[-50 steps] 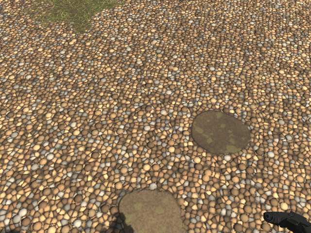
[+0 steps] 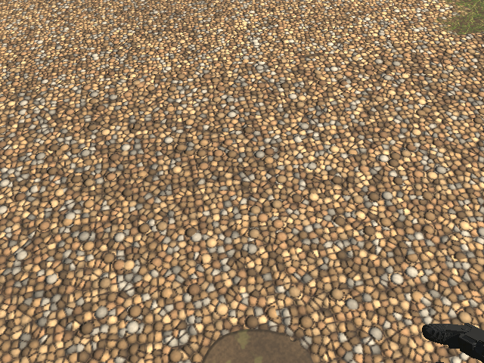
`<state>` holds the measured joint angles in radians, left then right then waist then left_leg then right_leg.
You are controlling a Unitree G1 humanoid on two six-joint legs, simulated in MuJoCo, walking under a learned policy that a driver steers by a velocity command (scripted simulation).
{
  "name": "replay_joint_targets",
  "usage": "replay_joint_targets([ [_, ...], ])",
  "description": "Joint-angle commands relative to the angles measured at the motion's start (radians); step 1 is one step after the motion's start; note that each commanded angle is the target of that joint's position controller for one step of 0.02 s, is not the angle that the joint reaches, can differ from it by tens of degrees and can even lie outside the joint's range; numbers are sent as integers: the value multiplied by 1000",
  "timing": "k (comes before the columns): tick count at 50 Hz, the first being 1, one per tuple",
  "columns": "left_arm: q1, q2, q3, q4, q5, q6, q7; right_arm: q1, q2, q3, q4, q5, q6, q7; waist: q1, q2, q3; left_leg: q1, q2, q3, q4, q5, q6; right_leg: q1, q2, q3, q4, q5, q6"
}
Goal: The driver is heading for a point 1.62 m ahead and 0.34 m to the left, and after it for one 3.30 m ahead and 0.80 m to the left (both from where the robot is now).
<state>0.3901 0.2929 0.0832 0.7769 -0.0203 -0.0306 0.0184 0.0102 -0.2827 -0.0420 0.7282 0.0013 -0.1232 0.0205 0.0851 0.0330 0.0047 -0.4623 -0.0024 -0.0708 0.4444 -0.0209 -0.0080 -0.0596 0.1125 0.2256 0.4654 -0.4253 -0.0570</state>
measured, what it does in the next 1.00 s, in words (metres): walks ahead: right foot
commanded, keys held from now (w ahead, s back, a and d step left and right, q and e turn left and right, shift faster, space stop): w+e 0.24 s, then w+q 0.76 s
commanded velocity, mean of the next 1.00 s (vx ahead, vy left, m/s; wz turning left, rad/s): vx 0.50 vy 0.00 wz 0.04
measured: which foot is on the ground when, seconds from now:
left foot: down 0.00-0.50, up 0.52-1.00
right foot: down 0.00-0.00, up 0.02-0.48, down 0.50-1.00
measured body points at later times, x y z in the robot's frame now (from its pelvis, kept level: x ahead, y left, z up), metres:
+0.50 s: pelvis +0.25 -0.03 +0.00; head +0.29 -0.05 +0.45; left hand +0.54 +0.14 -0.06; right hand +0.17 -0.31 -0.13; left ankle +0.13 +0.13 -0.73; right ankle +0.36 -0.17 -0.73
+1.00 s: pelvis +0.51 -0.04 +0.00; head +0.54 -0.03 +0.44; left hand +0.50 +0.25 -0.13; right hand +0.74 -0.26 -0.09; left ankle +0.64 +0.08 -0.72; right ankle +0.36 -0.18 -0.73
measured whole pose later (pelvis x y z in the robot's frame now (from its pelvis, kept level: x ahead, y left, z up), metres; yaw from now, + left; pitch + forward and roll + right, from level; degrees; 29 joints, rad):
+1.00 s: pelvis +0.51 -0.04 +0.00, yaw +8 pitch +1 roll -3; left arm 0.33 0.29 0.09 0.85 -0.02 -0.06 0.02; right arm 0.06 -0.26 -0.05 0.73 0.02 -0.02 0.06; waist 0.06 0.03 0.04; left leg -0.57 0.07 0.05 0.65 -0.13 0.07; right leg 0.11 -0.04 -0.29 0.31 -0.41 0.06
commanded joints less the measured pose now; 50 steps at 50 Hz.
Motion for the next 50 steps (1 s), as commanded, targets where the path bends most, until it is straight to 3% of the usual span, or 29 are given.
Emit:
replay_joint_targets([
  [1, -40, 39, -5, -90, 24, -11, 0, 298, -227, -77, -7, -16, -20, -17, -192, -10, -257, 577, 228, -201, 7, -89, 111, -250, -103, 48, 397, 224, -41],
  [2, 98, 6, -16, -121, -14, -21, -2, 355, -286, -93, 30, -20, -4, -9, -117, 353, -338, 826, 422, -678, -105, -338, 263, -600, 0, -50, 684, -191, 12],
  [3, 80, 117, 2, -88, -22, -20, 2, 312, -180, -69, 3, 3, 0, -5, -140, 206, -247, 767, 412, -693, -144, -530, 236, -706, -88, -21, 801, -148, 25],
  [4, -28, 162, 16, -101, -15, -15, 1, 271, -126, -55, -8, 4, 6, -9, -165, 107, -128, 647, 369, -523, -153, -487, 192, -728, -118, -49, 820, -52, 31],
  [5, -73, 150, 17, -109, -7, -10, 2, 223, -114, -48, -12, -6, 12, -10, -146, 38, -67, 531, 328, -400, -170, -352, 173, -691, -153, -77, 802, 18, 39],
  [6, -104, 136, 20, -121, 2, -9, -1, 197, -94, -42, -4, -11, 16, -11, -132, 36, -18, 450, 295, -315, -191, -248, 172, -675, -180, -81, 758, 63, 42],
  [7, -96, 116, 20, -126, -3, -6, -8, 188, -87, -37, 2, -17, 14, -14, -112, 65, -8, 395, 272, -242, -215, -188, 164, -630, -206, -87, 732, 91, 41],
  [9, -99, 77, 14, -137, -11, 5, -14, 191, -88, -40, 18, -10, 7, -14, -105, 83, 2, 359, 255, -148, -258, -120, 177, -618, -223, -115, 693, 112, 47],
  [12, -152, 56, 7, -172, -4, 11, -17, 203, -126, -54, 39, -7, 3, -17, -107, 48, 16, 372, 272, -55, -292, -6, 203, -672, -239, -121, 595, 196, 64],
  [14, -185, 31, -5, -179, 3, 2, -21, 233, -132, -54, 60, -5, 6, -12, -117, 22, 12, 373, 253, -7, -300, 56, 210, -644, -227, -122, 473, 280, 61],
  [16, -250, 14, -17, -195, 9, -12, -32, 242, -143, -52, 76, 9, 15, -8, -126, 22, 33, 362, 224, 39, -304, 89, 205, -599, -217, -171, 326, 363, 53],
  [19, -365, 13, -25, -221, 8, -31, -50, 306, -175, -55, 104, 28, 32, -6, -164, 20, 64, 376, 227, 35, -288, 94, 202, -539, -187, -227, 176, 402, 55],
  [21, -395, 36, -19, -236, 0, -40, -57, 334, -197, -60, 123, 33, 43, -7, -157, 40, 68, 426, 258, 4, -252, 117, 191, -515, -170, -221, 112, 360, 45],
  [23, -346, 74, -3, -227, 0, -47, -58, 332, -213, -63, 135, 38, 54, -12, -107, 66, 39, 450, 272, -14, -178, 202, 167, -406, -144, -226, 48, 319, 22],
  [24, -248, 103, 14, -197, 6, -49, -52, 317, -208, -59, 137, 41, 57, -14, -43, 62, -20, 424, 242, 17, -67, 320, 142, -243, -121, -245, -2, 344, -1],
  [25, -101, 156, 41, -155, 15, -48, -41, 323, -171, -45, 135, 32, 55, -16, 25, 48, -127, 329, 186, 54, 120, 308, 106, 3, -145, -226, 17, 375, -31],
  [26, 76, 244, 62, -134, 33, -40, -22, 330, -84, -13, 100, -8, 49, -14, 77, -115, -306, 104, 111, 103, 466, -71, 54, 311, -387, 22, 64, 429, -97],
  [27, 64, 269, 58, -134, 43, -34, -25, 440, -16, 6, 92, 17, 33, -11, 8, -344, -427, -175, -10, 24, 730, -586, 22, 471, -561, 423, -78, 219, -225],
  [28, 34, 173, 35, -137, 35, -36, -30, 371, -134, -26, 104, 45, 30, -10, 39, -208, -313, -267, 37, -49, 830, -556, 24, 372, -522, 385, -132, 106, -196],
  [29, -23, 133, 20, -130, 22, -41, -30, 304, -154, -36, 79, 52, 31, -9, 20, -194, -173, -314, 75, -28, 831, -467, 32, 254, -486, 233, -157, 120, -163],
  [30, -85, 101, 9, -126, 21, -47, -34, 279, -139, -36, 82, 43, 37, -15, -14, -142, -110, -279, 111, -17, 800, -383, 27, 135, -443, 136, -190, 179, -143],
  [31, -136, 72, 3, -122, 22, -54, -37, 276, -128, -41, 84, 31, 47, -18, -45, -149, -57, -241, 134, -19, 756, -323, 21, 41, -407, 49, -229, 237, -133],
  [33, -180, 52, 4, -105, 32, -73, -36, 310, -86, -38, 94, 34, 73, -17, -89, -154, -30, -158, 154, -23, 732, -258, 9, -59, -386, -56, -293, 321, -129],
  [37, -174, 78, 19, -62, 39, -87, -19, 239, -57, -37, 58, 26, 96, -17, -99, -100, 26, -231, 155, -40, 618, -134, -11, -66, -390, -204, -339, 451, -136],
  [40, -160, 105, 27, -42, 37, -81, -8, 163, -41, -29, 32, 21, 92, 2, -79, -89, 50, -220, 143, -7, 438, 8, -7, -48, -371, -306, -351, 460, -118],
  [46, -90, 156, 48, 8, 7, -51, 0, -3, -47, -20, -47, 19, 92, 37, -27, -72, 102, -228, 116, 83, 235, -20, 48, 98, -415, -401, -305, 513, -87],
  [47, -89, 166, 51, 13, 1, -44, 0, -8, -55, -23, -58, 19, 93, 41, -33, -78, 97, -213, 102, 103, 221, -63, 64, 126, -421, -413, -270, 587, -78],
  [49, -105, 197, 59, 12, -7, -29, 3, 46, -87, -41, -63, 20, 97, 43, -80, -109, 36, -91, 34, 166, 217, -165, 104, 155, -417, -442, -127, 923, -55],
  [50, -122, 206, 60, 9, -13, -19, 4, 152, -118, -62, -41, 24, 100, 40, -145, -110, -26, 51, -15, 198, 195, -182, 132, 137, -397, -465, 31, 1055, -36],
])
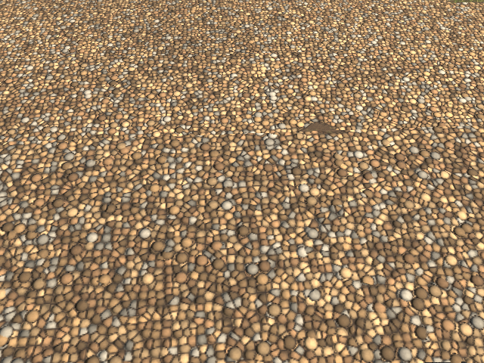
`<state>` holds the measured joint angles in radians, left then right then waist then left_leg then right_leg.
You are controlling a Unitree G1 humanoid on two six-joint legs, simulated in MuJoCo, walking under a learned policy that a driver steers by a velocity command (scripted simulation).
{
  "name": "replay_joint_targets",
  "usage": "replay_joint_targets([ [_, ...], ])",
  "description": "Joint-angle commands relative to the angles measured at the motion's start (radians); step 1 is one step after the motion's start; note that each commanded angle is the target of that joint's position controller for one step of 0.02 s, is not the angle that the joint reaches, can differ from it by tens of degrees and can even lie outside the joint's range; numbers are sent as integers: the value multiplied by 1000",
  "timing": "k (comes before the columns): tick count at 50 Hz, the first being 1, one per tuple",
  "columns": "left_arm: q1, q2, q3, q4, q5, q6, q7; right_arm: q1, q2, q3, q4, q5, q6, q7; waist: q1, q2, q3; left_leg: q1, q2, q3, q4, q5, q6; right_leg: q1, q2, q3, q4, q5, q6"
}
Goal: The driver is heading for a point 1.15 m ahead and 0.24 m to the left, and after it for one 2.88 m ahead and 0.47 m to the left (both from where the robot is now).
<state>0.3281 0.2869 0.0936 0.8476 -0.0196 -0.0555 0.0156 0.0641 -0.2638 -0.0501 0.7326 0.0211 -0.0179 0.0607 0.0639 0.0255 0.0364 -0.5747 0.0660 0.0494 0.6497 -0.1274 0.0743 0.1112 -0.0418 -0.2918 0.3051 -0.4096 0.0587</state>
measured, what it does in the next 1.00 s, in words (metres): walks ahead, turning left: left foot, then right foot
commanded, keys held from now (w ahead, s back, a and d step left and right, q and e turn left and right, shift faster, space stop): w+q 0.40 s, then w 0.60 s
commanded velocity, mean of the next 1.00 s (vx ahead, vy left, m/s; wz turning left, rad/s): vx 0.50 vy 0.00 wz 0.36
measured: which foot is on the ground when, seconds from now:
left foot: up 0.00-0.00, down 0.02-0.54, up 0.56-1.00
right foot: down 0.00-0.04, up 0.06-0.50, down 0.52-1.00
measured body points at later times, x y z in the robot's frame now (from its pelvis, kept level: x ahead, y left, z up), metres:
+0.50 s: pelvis +0.29 +0.02 +0.01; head +0.31 +0.04 +0.46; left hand +0.45 +0.32 -0.06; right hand +0.40 -0.26 -0.10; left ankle +0.14 +0.10 -0.72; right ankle +0.47 -0.06 -0.71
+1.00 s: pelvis +0.55 +0.11 +0.01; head +0.57 +0.12 +0.46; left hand +0.43 +0.36 -0.12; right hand +0.84 -0.01 -0.06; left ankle +0.63 +0.28 -0.71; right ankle +0.46 -0.06 -0.72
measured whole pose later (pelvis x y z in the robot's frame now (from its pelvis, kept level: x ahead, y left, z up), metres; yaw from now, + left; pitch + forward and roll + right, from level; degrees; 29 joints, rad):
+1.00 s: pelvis +0.55 +0.11 +0.01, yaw +21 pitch +2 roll -2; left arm 0.40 0.28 0.04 0.89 0.05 -0.10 -0.04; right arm 0.05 -0.26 -0.02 0.66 -0.06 -0.07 0.04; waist 0.10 0.03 0.02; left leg -0.55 0.05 -0.02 0.55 -0.03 0.04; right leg 0.05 0.03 -0.02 0.25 -0.34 -0.01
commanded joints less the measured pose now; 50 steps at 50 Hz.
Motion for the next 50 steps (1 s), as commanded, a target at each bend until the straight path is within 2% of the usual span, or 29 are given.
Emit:
replay_joint_targets([
  [1, -63, 196, 41, -66, -15, 9, 9, 264, -198, -89, 0, 7, -2, -13, -206, -76, -146, 415, -134, 75, -65, -25, 87, -135, -197, 29, 418, 1004, -114],
  [2, -34, 126, 14, -89, 23, 0, 10, 381, -306, -123, 24, 11, 8, -36, -221, 105, -221, 690, 39, -217, -95, 23, 155, -411, -134, 27, 757, 507, -56],
  [3, 18, 25, -19, -143, 31, -32, 1, 311, -368, -122, -14, 9, -6, -32, -108, 277, -348, 937, 244, -819, -286, -239, 357, -787, 87, 218, 1067, -186, -5],
  [4, -99, 121, -5, -152, -7, -67, -11, 321, -273, -93, -31, 3, -22, -20, -185, 103, -357, 932, 264, -854, -389, -293, 316, -888, 43, 388, 1107, -160, -34],
  [5, -161, 134, -2, -174, -32, -83, -16, 300, -226, -80, -23, -3, -37, -19, -176, 73, -232, 836, 238, -718, -385, -244, 277, -938, 5, 376, 1066, -78, -62],
  [6, -163, 121, -4, -164, -14, -90, -8, 240, -197, -71, -29, -1, -46, -20, -128, -11, -144, 684, 194, -599, -377, -132, 244, -896, -41, 376, 977, 1, -70],
  [7, -155, 133, 4, -151, 14, -86, 0, 179, -156, -59, -40, -4, -48, -25, -91, -6, -111, 568, 155, -505, -379, -27, 221, -823, -72, 381, 889, 50, -67],
  [8, -136, 136, 9, -145, 22, -74, -2, 149, -144, -53, -58, -16, -48, -31, -63, 20, -97, 489, 131, -462, -398, 44, 215, -757, -86, 385, 853, 85, -62],
  [12, -177, 92, 0, -163, 35, -41, -1, 181, -178, -62, -56, -9, -54, -56, -57, 7, -64, 383, 87, -354, -436, 209, 217, -734, -63, 353, 667, 204, -7],
  [17, -353, 54, -20, -209, 24, -49, -18, 247, -186, -65, -37, 0, -40, -76, -125, 54, -24, 337, 23, -301, -421, 86, 148, -664, 7, 342, 314, 488, 13],
  [20, -414, 73, -18, -231, 12, -62, -34, 295, -186, -67, -20, 6, -31, -79, -147, 62, -15, 379, 50, -363, -375, 38, 140, -634, 31, 358, 226, 502, 1],
  [22, -400, 92, -13, -227, 12, -72, -46, 310, -172, -63, -11, 2, -27, -83, -141, 75, -23, 454, 82, -402, -321, 41, 131, -627, 27, 366, 187, 468, -21],
  [24, -351, 108, -7, -215, 14, -80, -50, 310, -170, -64, -4, -4, -22, -85, -116, 105, -26, 497, 107, -429, -270, 118, 117, -576, 27, 351, 173, 389, -55],
  [25, -281, 120, 2, -195, 18, -85, -46, 296, -161, -60, -7, -4, -21, -83, -75, 111, -51, 500, 84, -418, -209, 221, 100, -480, 43, 324, 135, 379, -81],
  [26, -174, 154, 17, -171, 30, -90, -41, 291, -129, -47, -15, -10, -22, -79, -23, 90, -137, 469, 28, -376, -60, 292, 71, -300, 8, 346, 141, 389, -124],
  [27, -24, 211, 29, -157, 42, -90, -36, 327, -86, -28, -31, -28, -25, -78, 19, -36, -290, 312, -46, -305, 223, 97, 32, -16, -159, 537, 183, 384, -201],
  [28, 65, 266, 48, -100, 37, -75, -48, 469, -37, -14, -33, 8, -36, -77, -34, -381, -372, -37, -180, -213, 527, -423, -38, 241, -337, 1006, 45, 110, -354],
  [29, 53, 169, 23, -108, 5, -73, -53, 421, -135, -27, -16, 18, -41, -78, -1, -250, -282, -162, -120, -265, 634, -436, -40, 202, -336, 1074, -17, -125, -332],
  [30, -4, 120, 8, -116, 4, -67, -49, 295, -176, -39, -38, 15, -42, -76, 19, -149, -149, -198, -85, -244, 649, -345, -38, 79, -300, 924, -30, -104, -293],
  [31, -54, 110, -1, -124, 18, -60, -47, 224, -166, -36, -55, 2, -44, -77, 3, -76, -84, -174, -49, -204, 621, -278, -39, -41, -259, 810, -45, 12, -276],
  [32, -84, 95, -7, -120, 24, -56, -45, 188, -152, -37, -68, -11, -50, -73, -16, -64, -39, -158, -17, -190, 559, -229, -41, -126, -227, 736, -66, 119, -278],
  [33, -95, 82, -15, -117, 33, -58, -41, 196, -136, -36, -69, -12, -51, -68, -42, -93, -40, -107, 13, -179, 512, -196, -42, -175, -198, 678, -83, 200, -269],
  [36, -76, 91, -15, -94, 18, -63, -38, 199, -88, -24, -70, -11, -47, -63, -56, -120, -44, -79, 35, -136, 395, -176, -61, -218, -176, 579, -129, 336, -288],
  [38, -59, 125, -7, -79, 13, -60, -32, 133, -68, -13, -94, -18, -48, -61, -42, -101, -27, -100, 46, -116, 277, -103, -77, -225, -178, 529, -157, 398, -299],
  [43, 2, 153, -5, -44, 0, -41, -26, -11, -49, -1, -121, -10, -60, -46, 8, -94, -5, -11, 12, -68, -6, 146, -88, -233, -134, 400, -160, 461, -258],
  [47, 59, 161, -5, -5, -8, -23, -25, -91, -65, -5, -153, 0, -64, -29, 20, -104, 15, 4, -11, -66, -97, 125, -60, -146, -187, 410, -115, 484, -243],
  [48, 76, 80, -47, 3, 143, -56, -68, 25, -63, 20, -107, -141, -57, -11, -22, -119, -2, -12, 8, -110, -78, 122, -37, -72, -221, 430, -112, 402, -266],
  [49, 70, 93, -36, 1, 124, -66, -79, 19, -85, 3, -109, -137, -54, -7, -23, -115, 18, 3, 5, -95, -87, 75, -18, -54, -234, 431, -97, 404, -267],
  [50, 35, 128, -33, -5, 98, -69, -80, 5, -121, -7, -122, -112, -57, -8, -55, -89, 7, 110, -26, -44, -126, 80, 8, -94, -213, 403, -53, 463, -252],
])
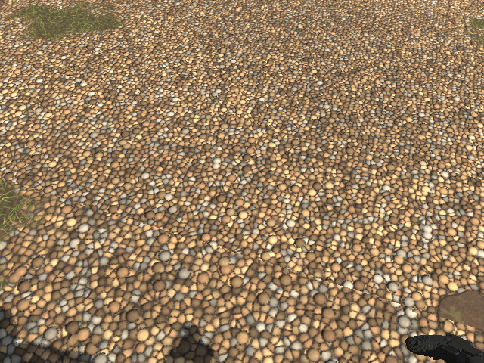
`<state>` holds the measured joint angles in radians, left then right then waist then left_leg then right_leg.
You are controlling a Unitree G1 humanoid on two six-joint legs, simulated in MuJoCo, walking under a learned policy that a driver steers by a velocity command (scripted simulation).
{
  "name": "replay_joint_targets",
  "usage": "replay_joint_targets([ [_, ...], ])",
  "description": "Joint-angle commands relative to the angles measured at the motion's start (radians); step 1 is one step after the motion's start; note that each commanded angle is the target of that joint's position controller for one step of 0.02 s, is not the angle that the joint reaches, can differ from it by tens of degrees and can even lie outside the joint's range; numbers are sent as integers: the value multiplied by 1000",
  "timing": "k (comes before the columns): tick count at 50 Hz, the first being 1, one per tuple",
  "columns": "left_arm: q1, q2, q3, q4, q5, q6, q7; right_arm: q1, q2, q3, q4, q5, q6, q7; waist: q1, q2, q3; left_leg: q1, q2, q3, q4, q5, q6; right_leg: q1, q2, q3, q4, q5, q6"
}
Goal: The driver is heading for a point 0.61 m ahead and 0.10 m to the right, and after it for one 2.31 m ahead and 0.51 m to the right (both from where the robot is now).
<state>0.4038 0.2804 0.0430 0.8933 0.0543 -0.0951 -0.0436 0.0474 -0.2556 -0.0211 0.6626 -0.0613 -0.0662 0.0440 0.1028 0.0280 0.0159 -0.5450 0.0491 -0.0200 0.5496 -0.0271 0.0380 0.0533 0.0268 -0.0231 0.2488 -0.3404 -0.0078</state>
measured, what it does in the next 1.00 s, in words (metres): walks ahead, turning right: left foot, then right foot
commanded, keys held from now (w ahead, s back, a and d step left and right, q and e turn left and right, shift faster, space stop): w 0.46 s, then w+e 0.16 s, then e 0.38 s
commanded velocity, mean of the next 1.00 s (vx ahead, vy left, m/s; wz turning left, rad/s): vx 0.40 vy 0.00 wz -0.18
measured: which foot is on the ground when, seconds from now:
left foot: up 0.00-0.02, down 0.04-0.56, up 0.58-0.96, down 0.98-1.00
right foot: down 0.00-0.06, up 0.08-0.50, down 0.52-1.00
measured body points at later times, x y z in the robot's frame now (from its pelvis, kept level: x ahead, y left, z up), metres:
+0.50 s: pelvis +0.30 +0.02 +0.00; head +0.32 +0.02 +0.45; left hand +0.53 +0.22 -0.09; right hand +0.26 -0.23 -0.14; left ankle +0.14 +0.12 -0.73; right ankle +0.46 -0.10 -0.72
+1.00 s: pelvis +0.54 +0.00 +0.00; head +0.56 +0.00 +0.45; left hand +0.68 +0.25 -0.12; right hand +0.67 -0.29 -0.09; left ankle +0.63 +0.08 -0.73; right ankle +0.46 -0.09 -0.73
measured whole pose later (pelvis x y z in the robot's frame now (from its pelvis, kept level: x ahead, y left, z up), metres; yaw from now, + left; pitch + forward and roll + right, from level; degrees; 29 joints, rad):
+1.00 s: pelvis +0.54 +0.00 +0.00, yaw -16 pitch +3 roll -1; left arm 0.34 0.31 0.06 0.75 0.04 -0.11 -0.09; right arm 0.10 -0.26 0.01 0.75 -0.03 -0.10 -0.01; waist 0.06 0.00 -0.02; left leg -0.42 0.02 0.02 0.55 -0.10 0.04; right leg -0.24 0.14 0.17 0.59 -0.33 -0.06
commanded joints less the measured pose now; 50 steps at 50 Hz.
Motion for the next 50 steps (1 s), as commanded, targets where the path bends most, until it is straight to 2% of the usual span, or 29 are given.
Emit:
replay_joint_targets([
  [1, -36, 159, 18, -42, 15, -29, -22, 38, -161, -50, -56, 0, -21, 5, -124, -77, -10, 261, -48, 69, -26, -1, 74, -112, -240, 100, 91, 553, -164],
  [2, -21, 150, 13, -34, 30, -31, -26, 153, -204, -66, -28, 23, -38, -3, -169, -26, -108, 495, -51, 52, 9, 31, 125, -196, -160, 29, 287, 637, -107],
  [3, 130, 19, -29, -66, 48, -40, -26, 379, -237, -61, 12, 20, -38, -13, -168, 177, -426, 1031, 167, -313, -11, 33, 345, -499, -9, -5, 635, 302, -30],
  [4, 89, 36, -34, -53, 40, -46, -50, 570, -182, -47, 69, 2, -27, -21, -264, 188, -439, 1145, 308, -681, -215, -213, 386, -746, 91, 61, 863, -222, -19],
  [5, -111, 64, -20, -93, 9, -46, -45, 574, -174, -52, 111, -11, -44, -27, -293, 118, -134, 953, 264, -613, -274, -432, 259, -931, 23, 152, 992, -142, -64],
  [6, -167, 76, -18, -96, 3, -52, -19, 462, -165, -52, 109, 1, -52, -28, -241, 94, 11, 727, 248, -492, -295, -419, 223, -939, -51, 129, 1013, -46, -77],
  [8, -140, 61, -28, -94, 40, -43, 6, 333, -51, -9, 96, 8, -48, -32, -136, 51, -21, 515, 230, -359, -337, -169, 232, -775, -125, 125, 933, 43, -92],
  [10, -148, 25, -38, -96, 44, -18, 4, 242, -25, 0, 61, -3, -52, -38, -81, 38, -35, 399, 204, -277, -403, -97, 232, -688, -144, 109, 855, 35, -68],
  [14, -244, -2, -53, -121, 25, 11, -15, 279, -95, -22, 73, -35, -66, -17, -107, 3, -7, 347, 154, -116, -429, 95, 244, -717, -135, 41, 603, 288, -18],
  [16, -309, -14, -58, -144, 20, 23, -25, 327, -105, -25, 104, -29, -62, 10, -125, 10, 7, 283, 123, -51, -412, 161, 230, -635, -105, 3, 483, 411, -13],
  [19, -372, 27, -48, -174, 15, 37, -24, 390, -116, -29, 153, -22, -58, 36, -136, 34, 28, 341, 156, -67, -381, 147, 228, -633, -83, 20, 400, 472, -25],
  [25, -462, 82, -18, -209, -9, 28, -4, 437, -147, -41, 227, -16, -41, 17, -132, 38, 13, 639, 194, -27, -274, 414, 143, -588, -17, -37, 229, 366, -100],
  [27, -289, 161, 20, -160, -36, 7, 6, 447, -151, -37, 231, -38, -44, 11, -68, 18, -121, 540, 113, 79, -33, 639, 53, -218, 34, -40, 293, 411, -178],
  [28, -98, 185, 23, -113, -33, 1, 9, 601, -55, -3, 232, -59, -51, 3, -83, -123, -364, 246, 24, 90, 255, 324, -24, 278, -134, 206, 357, 536, -350],
  [29, 126, 177, 27, -60, -25, 3, 18, 587, -19, 25, 222, -64, -58, 28, 31, -231, -467, -92, -145, 42, 512, -463, -71, 578, -344, 650, 154, 292, -492],
  [30, 247, 144, 31, 4, 0, -8, 23, 340, -84, -3, 177, -20, -48, 38, 124, -115, -274, -271, -104, -80, 705, -516, -21, 482, -303, 663, 60, 39, -357],
  [31, 132, 165, 38, -6, -3, -23, 24, 230, -95, -9, 151, -2, -55, 17, 73, -89, -68, -344, -41, -101, 749, -442, 2, 248, -284, 591, 31, -27, -296],
  [32, 18, 120, 25, -27, -7, -26, 27, 223, -113, -11, 146, -20, -60, -6, 12, -72, -59, -248, 0, -114, 691, -386, 10, 74, -262, 516, 16, 184, -305],
  [33, -41, 71, 6, -31, -17, -30, 25, 212, -79, 3, 134, -39, -60, -21, -48, -69, -69, -156, 27, -104, 655, -367, 6, -43, -249, 435, 12, 441, -321],
  [35, -170, 55, 3, -81, -24, -41, 17, 204, -56, 16, 108, -35, -35, -36, -136, -37, -106, -14, 55, -71, 575, -427, -45, -213, -230, 343, -10, 776, -340],
  [37, -201, 118, 27, -115, -15, -57, 2, 209, -91, 9, 100, -12, -21, -45, -150, -38, -106, 32, 54, -34, 447, -381, -100, -293, -196, 277, -25, 831, -332],
  [39, -151, 172, 48, -119, -3, -67, -15, 205, -72, 16, 111, 3, -10, -42, -138, -45, -81, 70, 36, 5, 340, -219, -115, -368, -166, 242, -7, 891, -315],
  [42, -99, 164, 45, -148, 17, -47, -32, 130, -30, 30, 85, -19, 0, -19, -120, -85, -76, 195, -9, 49, 254, -3, -83, -490, -111, 216, 42, 864, -270],
  [45, -75, 166, 51, -185, 2, -32, -44, 99, -101, 4, 73, -7, -12, -29, -108, -83, -69, 196, -34, 33, 186, -61, -85, -409, -139, 305, 102, 799, -257],
  [46, -141, 150, 42, -226, 52, -27, -39, 220, -107, 0, 102, -30, -25, -33, -149, -99, -117, 300, -42, 17, 354, 32, -81, -441, -144, 302, 215, 842, -238],
  [47, -158, 183, 56, -235, -16, -33, -41, 198, -154, -23, 94, 11, -31, -52, -173, -35, -76, 278, -48, 26, 49, -118, -66, -400, -137, 340, 222, 849, -225],
  [48, -144, 190, 54, -233, -21, -34, -48, 174, -169, -26, 78, 34, -36, -65, -160, -43, -79, 361, -71, 53, -63, 11, -32, -380, -103, 353, 282, 843, -203],
  [49, -108, 134, 35, -230, -26, -33, -56, 225, -205, -37, 74, 54, -43, -82, -160, -16, -161, 524, 19, -24, -107, 324, 76, -403, -45, 328, 400, 731, -136],
  [50, -16, 19, -3, -255, -23, -36, -50, 296, -285, -53, 43, 60, -52, -95, -145, 175, -363, 810, 304, -310, -116, 823, 388, -554, 94, 212, 718, 148, -18],
])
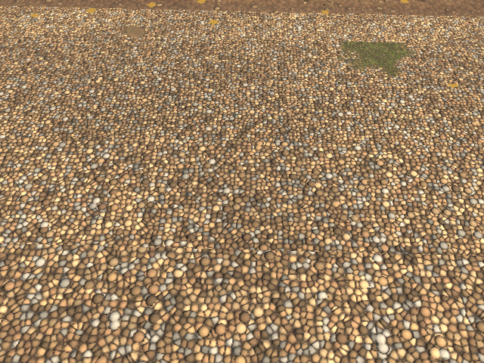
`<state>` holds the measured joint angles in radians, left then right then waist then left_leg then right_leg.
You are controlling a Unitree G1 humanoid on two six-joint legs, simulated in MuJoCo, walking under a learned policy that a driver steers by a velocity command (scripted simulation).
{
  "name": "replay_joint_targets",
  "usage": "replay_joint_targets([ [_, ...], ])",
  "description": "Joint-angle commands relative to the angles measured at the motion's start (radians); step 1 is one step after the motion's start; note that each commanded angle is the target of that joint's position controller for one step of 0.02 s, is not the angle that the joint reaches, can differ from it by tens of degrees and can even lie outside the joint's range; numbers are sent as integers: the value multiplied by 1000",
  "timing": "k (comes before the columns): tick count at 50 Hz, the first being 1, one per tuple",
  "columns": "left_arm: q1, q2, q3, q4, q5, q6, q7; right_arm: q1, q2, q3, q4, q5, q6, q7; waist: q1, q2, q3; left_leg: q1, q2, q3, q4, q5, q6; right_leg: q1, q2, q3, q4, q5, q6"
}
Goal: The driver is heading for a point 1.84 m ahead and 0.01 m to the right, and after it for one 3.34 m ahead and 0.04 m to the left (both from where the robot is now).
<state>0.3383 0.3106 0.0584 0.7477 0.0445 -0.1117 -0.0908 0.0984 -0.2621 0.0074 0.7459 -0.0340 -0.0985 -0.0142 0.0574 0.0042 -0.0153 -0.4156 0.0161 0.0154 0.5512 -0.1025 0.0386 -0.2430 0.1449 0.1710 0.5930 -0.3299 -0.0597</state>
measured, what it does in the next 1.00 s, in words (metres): steps on the spot: right foot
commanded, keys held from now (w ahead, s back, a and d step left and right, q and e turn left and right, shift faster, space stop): e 0.10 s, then no key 0.84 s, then w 0.06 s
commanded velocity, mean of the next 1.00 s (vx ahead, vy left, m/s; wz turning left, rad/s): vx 0.03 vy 0.00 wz -0.18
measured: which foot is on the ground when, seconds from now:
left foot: down 0.00-1.00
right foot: down 0.00-0.00, up 0.02-0.30, down 0.32-1.00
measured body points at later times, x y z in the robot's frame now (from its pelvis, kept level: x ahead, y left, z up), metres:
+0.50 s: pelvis +0.02 -0.01 +0.00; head +0.05 -0.02 +0.45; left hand +0.20 +0.22 -0.10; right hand +0.16 -0.29 -0.09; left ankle +0.06 +0.11 -0.73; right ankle -0.01 -0.13 -0.73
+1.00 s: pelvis +0.04 +0.00 +0.00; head +0.06 +0.00 +0.45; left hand +0.20 +0.24 -0.10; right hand +0.17 -0.28 -0.08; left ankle +0.06 +0.11 -0.73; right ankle -0.01 -0.13 -0.73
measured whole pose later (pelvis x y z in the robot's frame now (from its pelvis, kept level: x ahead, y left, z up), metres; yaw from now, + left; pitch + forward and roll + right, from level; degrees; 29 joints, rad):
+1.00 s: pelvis +0.04 +0.00 +0.00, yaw -9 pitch +0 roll -1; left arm 0.26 0.30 0.03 0.64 0.01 -0.02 -0.06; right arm 0.17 -0.27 -0.02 0.64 -0.02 -0.07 0.08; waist 0.01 0.00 0.04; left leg -0.27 0.07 0.10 0.55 -0.28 0.00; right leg -0.20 -0.02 -0.02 0.51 -0.31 0.01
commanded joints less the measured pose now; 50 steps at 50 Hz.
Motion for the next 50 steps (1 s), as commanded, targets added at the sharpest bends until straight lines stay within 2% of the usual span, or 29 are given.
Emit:
replay_joint_targets([
  [1, 123, 0, -16, -107, 6, -26, 13, 234, -233, -72, -65, -20, -21, -14, -85, 216, -355, 665, 545, -555, -166, 988, 553, -436, -15, -45, 647, -463, 96],
  [2, 61, 97, 11, -100, 14, -4, 31, 202, -200, -83, -58, -37, -34, -13, -86, 56, -181, 499, 504, -467, -197, 827, 451, -472, -110, -37, 756, -440, 120],
  [3, 26, 114, 14, -100, 33, 22, 62, 122, -159, -77, -64, -7, -35, -9, -54, 70, -120, 390, 425, -345, -234, 617, 347, -445, -168, -52, 777, -372, 147],
  [4, 22, 119, 13, -93, 48, 37, 83, 43, -97, -58, -99, 16, -29, -13, -30, 46, -115, 296, 361, -258, -275, 485, 289, -387, -193, -55, 744, -301, 168],
  [5, -3, 83, -3, -101, 57, 40, 82, -4, -88, -54, -120, 19, -25, -22, -18, 64, -81, 211, 309, -176, -307, 435, 260, -330, -200, -77, 737, -232, 177],
  [6, -31, 53, -18, -118, 69, 40, 61, 2, -108, -59, -128, 11, -13, -29, -28, 58, -79, 158, 260, -128, -325, 406, 254, -288, -187, -110, 754, -185, 181],
  [8, -26, 45, -25, -127, 40, 45, 28, -9, -152, -76, -148, -15, -3, -34, -31, 31, -91, 143, 197, -33, -323, 364, 236, -270, -172, -134, 703, -95, 183],
  [9, -22, 47, -24, -129, 33, 47, 15, -14, -159, -78, -151, -9, -3, -27, -23, 31, -85, 136, 174, 6, -317, 324, 214, -240, -183, -149, 602, -73, 188],
  [11, -11, 29, -26, -125, 33, 54, -9, -37, -146, -68, -154, 18, -10, -4, -6, 54, -74, 124, 160, 36, -258, 298, 154, -140, -223, -179, 346, -56, 208],
  [12, -2, 27, -24, -124, 25, 57, -18, -37, -154, -69, -152, 23, -11, 9, -11, 82, -66, 121, 180, 13, -221, 321, 144, -98, -220, -192, 259, -87, 215],
  [13, 19, 34, -20, -123, 9, 55, -20, -45, -178, -76, -149, 21, -7, 23, -7, 91, -62, 122, 204, -14, -180, 325, 144, -61, -210, -206, 158, -53, 207],
  [14, 48, 37, -18, -112, -14, 51, -17, -53, -193, -79, -141, 17, 0, 42, 4, 78, -60, 116, 221, -35, -134, 303, 147, -4, -198, -220, 10, 105, 186],
  [15, 53, 40, -12, -102, -35, 46, -9, -31, -176, -71, -123, 15, 8, 69, 6, 65, -60, 110, 226, -54, -97, 263, 135, 56, -186, -227, -127, 266, 156],
  [16, 35, 56, -2, -122, -50, 39, 5, 16, -112, -48, -96, 11, 6, 89, 3, 63, -89, 82, 224, -68, -74, 187, 81, 141, -199, -202, -168, 380, 104],
  [17, -45, 158, 17, -188, -62, 29, 26, 178, -60, -43, -85, 12, 5, 92, -100, -66, -181, 122, 143, 33, 25, -51, -29, 183, -353, -44, -170, 753, -98],
  [18, -169, 258, 46, -225, -52, 28, 22, 190, -106, -60, -112, 13, -8, 60, -146, -134, -108, 75, 20, 121, 45, -221, -83, 72, -409, 38, -177, 692, -247],
  [19, -171, 229, 50, -219, -30, 34, 21, 82, -163, -74, -135, 10, -8, 38, -93, -75, -87, 106, 7, 121, 43, -212, -82, -7, -373, 9, -175, 446, -209],
  [20, -166, 192, 44, -219, -27, 37, 26, 15, -159, -76, -166, 8, -3, 24, -82, -63, -71, 114, 10, 125, 45, -153, -57, -44, -329, -9, -184, 308, -155],
  [21, -188, 145, 30, -232, -35, 40, 29, 27, -150, -74, -167, 17, -3, 20, -95, -70, -68, 134, 23, 111, 29, -101, -34, -62, -312, -16, -183, 256, -121],
  [22, -184, 99, 12, -238, -44, 41, 28, 25, -128, -62, -166, 27, -3, 28, -93, -54, -59, 174, 43, 87, -6, -71, -22, -94, -293, -28, -180, 221, -81],
  [23, -159, 78, 4, -235, -51, 45, 25, 18, -100, -49, -174, 35, -3, 42, -85, -35, -57, 208, 57, 69, -34, -32, -13, -110, -262, -56, -175, 154, -37],
  [24, -131, 80, 3, -232, -49, 51, 22, 18, -92, -44, -176, 39, -3, 57, -73, -27, -53, 223, 61, 58, -48, -9, -8, -114, -231, -86, -172, 99, -4],
  [26, -89, 84, 6, -212, -43, 62, 14, 29, -97, -42, -170, 35, 1, 89, -59, -26, -40, 227, 61, 55, -59, -3, -20, -97, -200, -126, -170, 80, 35],
  [28, -81, 94, 9, -205, -42, 67, 12, 26, -112, -47, -171, 28, 4, 102, -55, -23, -33, 219, 56, 63, -56, -7, -33, -77, -191, -141, -163, 122, 44],
  [33, -98, 103, 8, -204, -42, 61, 18, 14, -119, -49, -181, 25, 5, 97, -52, -17, -40, 216, 58, 66, -51, 8, -35, -47, -185, -154, -151, 204, 46],
  [47, -90, 110, 3, -174, -44, 76, 30, 38, -124, -59, -176, 26, 9, 97, -51, 12, -34, 270, 57, 62, -61, 73, -40, -27, -173, -180, -178, 232, 58],
  [48, -70, 110, 4, -165, -44, 79, 31, 58, -124, -61, -168, 26, 14, 95, -48, 11, -29, 274, 55, 61, -77, -9, -39, -25, -173, -183, -197, 150, 56],
  [49, -55, 126, 12, -160, -37, 84, 36, 81, -146, -72, -163, 20, 20, 89, -49, 11, -1, 263, 52, 59, -93, -155, -22, -42, -166, -186, -208, 14, 40],
  [50, -47, 152, 25, -160, -22, 85, 47, 100, -183, -91, -161, 7, 23, 77, -53, 14, 30, 245, 51, 54, -104, -352, 14, -71, -162, -186, -205, -156, 8],
])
